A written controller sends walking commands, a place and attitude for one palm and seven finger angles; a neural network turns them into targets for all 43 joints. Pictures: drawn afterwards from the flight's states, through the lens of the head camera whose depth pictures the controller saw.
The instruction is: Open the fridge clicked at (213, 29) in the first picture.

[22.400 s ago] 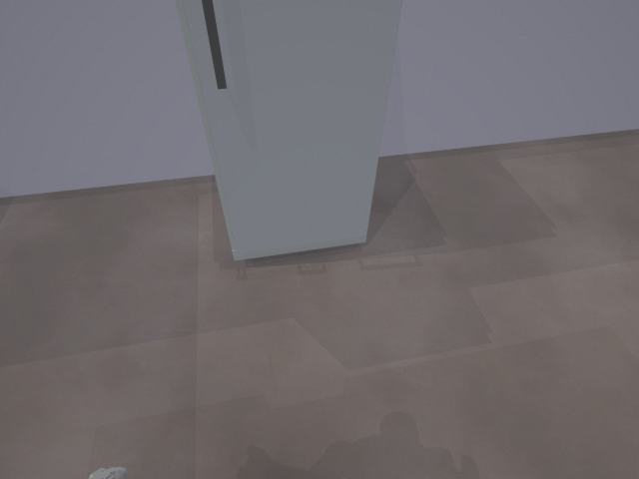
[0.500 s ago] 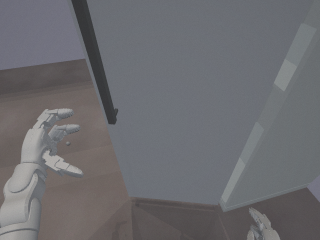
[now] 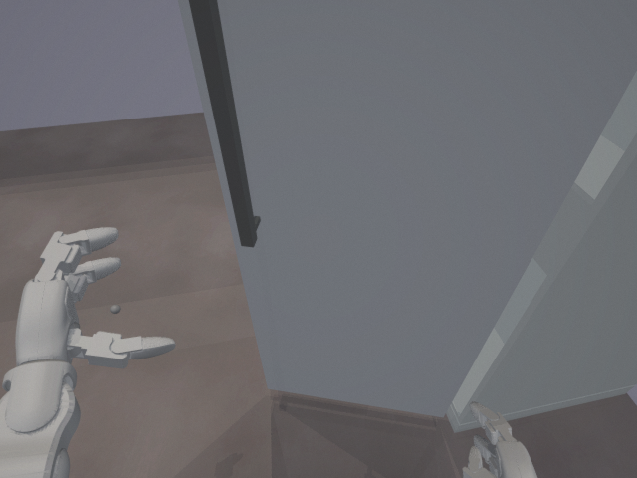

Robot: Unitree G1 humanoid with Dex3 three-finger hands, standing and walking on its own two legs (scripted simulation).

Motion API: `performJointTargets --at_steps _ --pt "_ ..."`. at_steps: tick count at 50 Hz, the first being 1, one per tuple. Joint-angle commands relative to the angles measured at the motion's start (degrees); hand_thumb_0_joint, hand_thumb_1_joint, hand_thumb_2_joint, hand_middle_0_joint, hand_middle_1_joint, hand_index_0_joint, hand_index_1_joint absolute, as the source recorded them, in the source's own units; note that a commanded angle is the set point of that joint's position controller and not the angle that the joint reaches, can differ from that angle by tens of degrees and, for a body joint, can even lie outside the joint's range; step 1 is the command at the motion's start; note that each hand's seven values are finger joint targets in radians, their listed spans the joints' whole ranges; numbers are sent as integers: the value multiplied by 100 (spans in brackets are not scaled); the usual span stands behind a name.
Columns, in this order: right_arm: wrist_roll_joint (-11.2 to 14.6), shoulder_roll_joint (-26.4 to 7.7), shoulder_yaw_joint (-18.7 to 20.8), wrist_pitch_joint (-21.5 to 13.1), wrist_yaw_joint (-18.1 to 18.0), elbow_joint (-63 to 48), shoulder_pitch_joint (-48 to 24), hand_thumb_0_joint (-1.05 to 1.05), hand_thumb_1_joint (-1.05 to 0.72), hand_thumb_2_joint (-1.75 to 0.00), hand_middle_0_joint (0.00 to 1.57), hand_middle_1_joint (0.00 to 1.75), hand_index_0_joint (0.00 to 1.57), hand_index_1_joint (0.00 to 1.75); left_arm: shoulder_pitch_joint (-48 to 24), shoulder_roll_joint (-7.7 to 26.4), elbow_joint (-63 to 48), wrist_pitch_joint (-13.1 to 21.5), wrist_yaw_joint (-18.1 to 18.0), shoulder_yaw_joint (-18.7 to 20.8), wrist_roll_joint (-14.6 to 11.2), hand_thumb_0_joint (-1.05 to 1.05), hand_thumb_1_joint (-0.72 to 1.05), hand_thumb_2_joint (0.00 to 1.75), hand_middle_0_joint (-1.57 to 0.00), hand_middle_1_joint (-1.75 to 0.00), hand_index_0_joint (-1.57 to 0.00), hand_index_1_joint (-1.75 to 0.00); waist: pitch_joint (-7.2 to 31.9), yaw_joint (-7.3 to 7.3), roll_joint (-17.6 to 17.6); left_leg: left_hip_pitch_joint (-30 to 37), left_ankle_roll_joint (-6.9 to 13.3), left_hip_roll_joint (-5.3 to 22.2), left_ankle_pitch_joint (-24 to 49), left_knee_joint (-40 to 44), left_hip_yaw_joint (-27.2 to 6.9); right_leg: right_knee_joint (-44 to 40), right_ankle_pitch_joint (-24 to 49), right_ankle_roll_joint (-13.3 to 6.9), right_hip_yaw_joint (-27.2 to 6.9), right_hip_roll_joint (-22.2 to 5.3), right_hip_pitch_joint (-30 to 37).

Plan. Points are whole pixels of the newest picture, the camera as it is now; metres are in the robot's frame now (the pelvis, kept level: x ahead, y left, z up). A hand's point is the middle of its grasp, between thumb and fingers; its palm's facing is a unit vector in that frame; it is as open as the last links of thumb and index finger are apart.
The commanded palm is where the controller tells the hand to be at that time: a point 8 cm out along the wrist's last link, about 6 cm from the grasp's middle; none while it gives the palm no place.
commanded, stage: draw the hand back to the body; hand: left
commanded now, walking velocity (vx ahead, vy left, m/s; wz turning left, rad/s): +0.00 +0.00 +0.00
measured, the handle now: (231, 111) +0.48 +0.19 +0.25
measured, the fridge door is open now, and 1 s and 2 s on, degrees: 69 69 69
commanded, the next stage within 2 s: step back with the hand held close in 0.86 s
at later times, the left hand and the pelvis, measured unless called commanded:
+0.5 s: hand (80, 320) +0.20 +0.27 +0.16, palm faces +0.46 -0.80 -0.38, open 8.6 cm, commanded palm +0.15 +0.30 +0.17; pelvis +0.01 +0.00 +0.00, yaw -1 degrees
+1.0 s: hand (78, 324) +0.20 +0.27 +0.16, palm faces +0.47 -0.80 -0.38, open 7.4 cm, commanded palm +0.15 +0.30 +0.18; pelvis +0.01 +0.00 +0.01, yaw -1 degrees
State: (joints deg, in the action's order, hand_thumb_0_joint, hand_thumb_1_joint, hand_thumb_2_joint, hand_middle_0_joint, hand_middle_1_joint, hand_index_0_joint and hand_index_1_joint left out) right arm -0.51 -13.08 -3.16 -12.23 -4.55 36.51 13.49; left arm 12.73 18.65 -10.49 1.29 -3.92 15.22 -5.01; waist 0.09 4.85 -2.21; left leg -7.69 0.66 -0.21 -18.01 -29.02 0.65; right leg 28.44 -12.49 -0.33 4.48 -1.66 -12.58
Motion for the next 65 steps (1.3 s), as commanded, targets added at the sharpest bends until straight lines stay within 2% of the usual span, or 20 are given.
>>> performJointTargets --at_steps 1,8,13,17,23,24,25,26,28,35,48,49,50,51,52,54,57,60,62,65 --pt "9 -665 306 -215 -78 -835 -716 0 -90 -90 20 30 20 30 -968 1135 -1533 586 -281 553 164 0 7 50 -23 -79 -23 -79 571 -78 -170 -433 33 42 1031 823 -119 -488 400 -79 -222 26 842" --pt "-16 -628 375 -130 -59 -798 -739 0 -90 -90 20 30 20 30 -327 1189 -1749 716 -324 798 205 0 32 62 -22 -64 -22 -64 556 -12 -63 -318 1 56 1494 875 -79 -516 781 -63 -189 34 1040" --pt "-11 -604 408 -99 -6 -809 -726 0 -90 -90 20 30 20 30 124 1104 -1948 741 -308 799 229 0 50 71 -21 -53 -21 -53 437 -5 -311 -220 -66 94 1868 872 -72 -517 939 -59 -176 43 1010" --pt "-6 -599 439 -52 -8 -830 -743 0 -90 -90 20 30 20 30 390 1137 -1943 724 -293 929 182 0 65 78 -21 -45 -21 -45 288 -12 143 -289 -9 114 1601 904 -27 -590 838 -31 -168 53 981" --pt "-14 -556 432 -48 -3 -858 -766 0 -90 -90 20 30 20 30 491 1223 -2308 757 -316 1078 198 0 86 88 -20 -32 -20 -32 305 8 -346 -241 -38 93 1583 921 -24 -609 808 -51 -183 42 1024" --pt "-20 -551 427 -50 -9 -854 -762 0 -90 -90 20 30 20 30 504 1249 -2305 757 -329 1115 198 0 90 90 -20 -30 -20 -30 273 8 -214 -280 -36 88 1483 940 -41 -619 740 -45 -165 51 1010" --pt "-22 -578 437 -59 -21 -841 -773 0 -90 -90 20 30 20 30 606 1236 -2154 729 -324 1115 189 0 90 90 -20 -30 -20 -30 160 7 -55 -292 -13 94 1454 942 -30 -675 741 -41 -162 63 954" --pt "-9 -555 422 -45 -22 -841 -770 0 -90 -90 20 30 20 30 553 1083 -2136 723 -309 956 186 0 90 90 -20 -30 -20 -30 94 -43 -71 -280 -6 100 1391 954 -19 -676 683 -34 -170 47 910" --pt "-11 -562 418 -33 -29 -829 -782 0 -90 -90 20 30 20 30 402 1135 -2137 708 -321 978 185 0 90 90 -20 -30 -20 -30 39 -50 -95 -298 5 90 1195 979 -27 -714 524 -30 -177 50 862" --pt "-41 -569 419 -62 -69 -810 -811 0 -90 -90 20 30 20 30 356 1250 -2243 716 -360 1064 216 0 90 90 -20 -30 -20 -30 299 7 -240 -179 18 50 1251 977 -28 -727 584 -43 -182 38 1022" --pt "-28 -535 423 -17 -50 -804 -844 0 -90 -90 20 30 20 30 479 1172 -2115 717 -332 1047 191 0 90 90 -20 -30 -20 -30 149 2 -71 -234 26 74 1197 1012 -4 -758 517 -19 -188 35 1004" --pt "-30 -541 410 -34 -52 -836 -893 0 -90 -90 20 30 20 30 21 1237 -2429 755 -342 991 200 0 90 90 -20 -30 -20 -30 215 -25 -150 -180 45 48 1127 999 -11 -795 470 -20 -221 30 984" --pt "85 -567 270 66 -34 -1130 -892 0 -90 -90 20 30 20 30 -1063 2174 -2696 1075 -477 1935 287 0 90 90 -20 -30 -20 -30 -428 -255 -430 -705 109 132 574 936 -92 -1024 504 -19 -704 -199 527" --pt "20 -570 350 171 -45 -915 -835 0 -90 -90 20 30 20 30 -43 1533 -2026 1085 -415 1483 265 0 90 90 -20 -30 -20 -30 -280 -281 359 -776 141 146 515 704 -195 -1124 403 -56 -770 -349 325" --pt "2 -590 398 263 -8 -955 -757 0 -90 -90 20 30 20 30 657 1202 -1791 1045 -368 1250 288 0 90 90 -20 -30 -20 -30 -95 -298 647 -605 164 121 652 466 -144 -1181 462 -93 -917 -468 195" --pt "-12 -623 447 389 43 -1052 -700 0 -90 -90 20 30 20 30 977 1130 -2116 1096 -366 1139 313 0 90 90 -20 -30 -20 -30 352 -339 468 -598 125 127 894 244 -95 -1036 769 -172 -970 -687 237" --pt "-20 -674 495 502 18 -1181 -683 0 -90 -90 20 30 20 30 1386 1277 -2489 1160 -451 1341 307 0 90 90 -20 -30 -20 -30 863 -337 -27 -636 67 280 1670 415 -232 -421 1605 -134 -737 -574 523" --pt "-15 -692 544 585 -31 -1331 -756 0 -90 -90 20 30 20 30 1471 1582 -2888 1213 -523 1683 315 0 90 90 -20 -30 -20 -30 1073 -293 -201 -877 57 417 2158 542 -376 68 2031 -30 -540 -347 741" --pt "-2 -685 571 627 -52 -1413 -701 0 -90 -90 20 30 20 30 1574 1555 -2901 1237 -539 1724 319 0 90 90 -20 -30 -20 -30 1124 -298 -192 -1139 68 493 2282 550 -440 370 2304 -1 -539 -287 900" --pt "9 -712 604 629 -85 -1448 -710 0 -90 -90 20 30 20 30 1516 1553 -2881 1270 -548 1762 344 0 90 90 -20 -30 -20 -30 988 -314 -227 -1594 168 562 1637 664 -518 519 2077 49 -584 -231 955"
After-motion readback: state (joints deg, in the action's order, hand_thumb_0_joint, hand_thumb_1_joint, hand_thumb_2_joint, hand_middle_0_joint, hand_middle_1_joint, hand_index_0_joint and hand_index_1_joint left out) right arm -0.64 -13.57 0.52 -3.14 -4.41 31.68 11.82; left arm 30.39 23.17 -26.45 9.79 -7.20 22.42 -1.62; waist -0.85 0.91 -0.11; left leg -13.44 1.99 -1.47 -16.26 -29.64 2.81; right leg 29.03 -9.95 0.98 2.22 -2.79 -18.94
